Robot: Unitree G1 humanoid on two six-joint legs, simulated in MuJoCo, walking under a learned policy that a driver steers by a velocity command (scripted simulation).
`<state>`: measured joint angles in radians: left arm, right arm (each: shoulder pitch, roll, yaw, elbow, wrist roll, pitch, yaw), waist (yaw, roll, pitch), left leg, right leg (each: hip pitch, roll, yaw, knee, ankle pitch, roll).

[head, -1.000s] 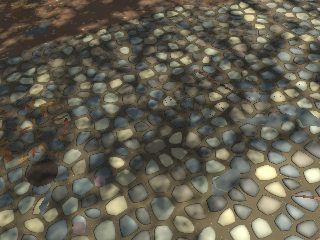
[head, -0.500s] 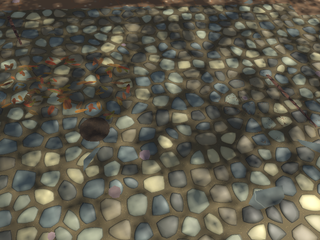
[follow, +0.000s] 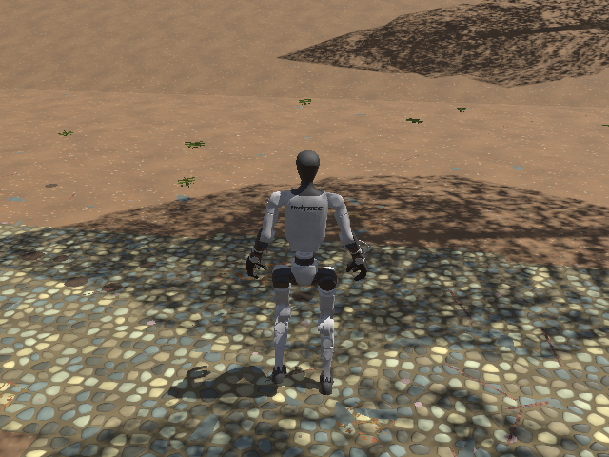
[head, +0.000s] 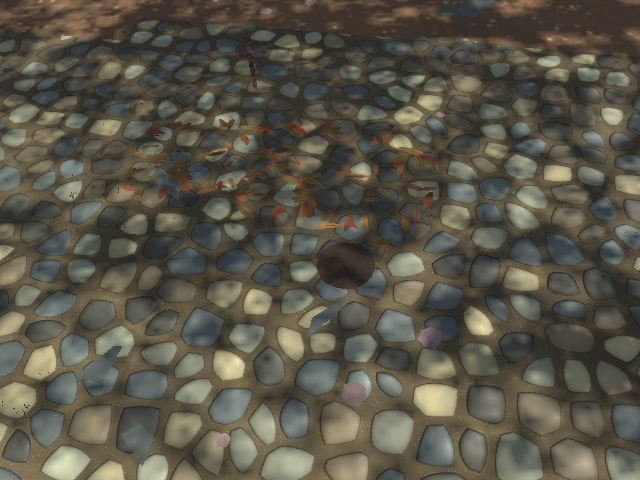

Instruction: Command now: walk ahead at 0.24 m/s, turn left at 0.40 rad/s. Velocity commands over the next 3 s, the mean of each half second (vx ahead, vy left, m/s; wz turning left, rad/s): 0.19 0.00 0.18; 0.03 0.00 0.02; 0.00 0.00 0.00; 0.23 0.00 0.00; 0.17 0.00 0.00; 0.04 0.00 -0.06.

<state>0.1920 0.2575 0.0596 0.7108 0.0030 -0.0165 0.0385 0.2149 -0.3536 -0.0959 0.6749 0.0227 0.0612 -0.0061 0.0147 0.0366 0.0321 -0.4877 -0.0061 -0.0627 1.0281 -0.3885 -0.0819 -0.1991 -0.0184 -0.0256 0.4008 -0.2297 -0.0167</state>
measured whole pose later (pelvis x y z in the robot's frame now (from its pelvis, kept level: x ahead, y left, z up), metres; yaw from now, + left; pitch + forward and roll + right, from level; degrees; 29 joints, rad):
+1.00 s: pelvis +0.14 +0.04 -0.01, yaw +4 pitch -1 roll +0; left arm 0.07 0.24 0.03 0.88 0.00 -0.01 -0.01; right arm 0.27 -0.26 -0.04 0.88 -0.01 0.04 -0.03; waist -0.01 0.00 0.04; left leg -0.03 -0.01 -0.02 0.46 -0.41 0.01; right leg -0.31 0.01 -0.03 0.54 -0.22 -0.03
